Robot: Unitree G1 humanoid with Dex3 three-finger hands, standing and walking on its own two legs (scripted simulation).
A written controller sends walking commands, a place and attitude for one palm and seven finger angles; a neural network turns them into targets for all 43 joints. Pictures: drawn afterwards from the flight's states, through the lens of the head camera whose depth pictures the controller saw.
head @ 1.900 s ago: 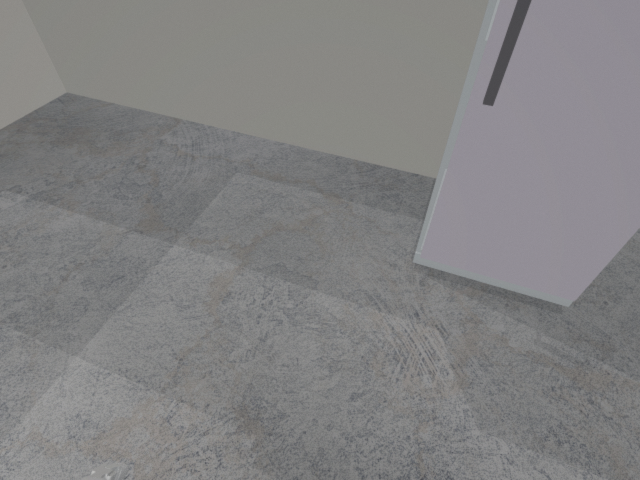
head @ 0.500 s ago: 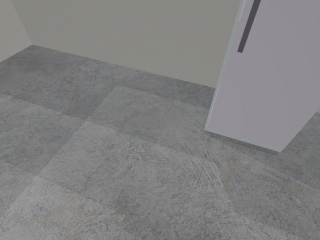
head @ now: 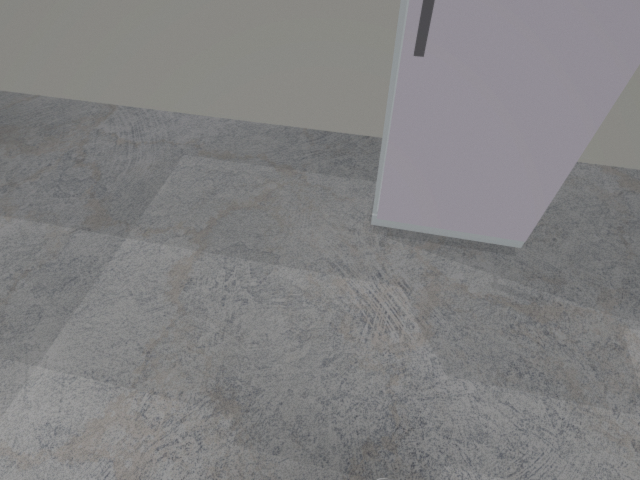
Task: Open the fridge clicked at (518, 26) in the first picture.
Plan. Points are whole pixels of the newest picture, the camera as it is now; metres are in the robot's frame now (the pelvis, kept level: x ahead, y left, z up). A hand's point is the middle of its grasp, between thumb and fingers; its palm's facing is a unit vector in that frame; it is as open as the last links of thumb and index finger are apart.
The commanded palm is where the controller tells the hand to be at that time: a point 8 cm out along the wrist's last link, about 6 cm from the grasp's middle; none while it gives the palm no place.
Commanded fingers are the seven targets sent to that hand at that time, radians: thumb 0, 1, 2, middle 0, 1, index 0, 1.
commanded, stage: walk to a spot facing it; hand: left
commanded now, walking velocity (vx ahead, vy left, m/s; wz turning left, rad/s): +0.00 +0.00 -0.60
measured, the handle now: out of the picture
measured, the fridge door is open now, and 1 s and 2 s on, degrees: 0 0 0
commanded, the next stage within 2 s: turn to face it in 1.26 s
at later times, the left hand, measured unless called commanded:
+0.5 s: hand out of the picture +0.06 +0.19 -0.14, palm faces -0.11 -0.96 -0.24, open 7.4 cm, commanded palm none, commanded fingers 0.00 0.90 0.90 -0.20 -0.30 -0.20 -0.30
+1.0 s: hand (289, 356) +0.32 +0.09 -0.16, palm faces -0.56 -0.81 -0.17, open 7.4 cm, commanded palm none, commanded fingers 0.00 0.90 0.90 -0.20 -0.30 -0.20 -0.30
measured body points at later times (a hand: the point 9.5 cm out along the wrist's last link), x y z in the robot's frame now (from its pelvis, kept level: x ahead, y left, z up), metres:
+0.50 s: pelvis +0.01 -0.01 +0.02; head +0.02 -0.01 +0.47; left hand +0.07 +0.24 -0.12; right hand +0.06 -0.29 -0.12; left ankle +0.03 +0.14 -0.68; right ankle +0.01 -0.09 -0.73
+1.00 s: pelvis +0.13 -0.02 +0.01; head +0.18 -0.03 +0.45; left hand +0.35 +0.13 -0.15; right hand -0.07 -0.17 -0.13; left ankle +0.06 +0.13 -0.73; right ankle +0.15 -0.20 -0.67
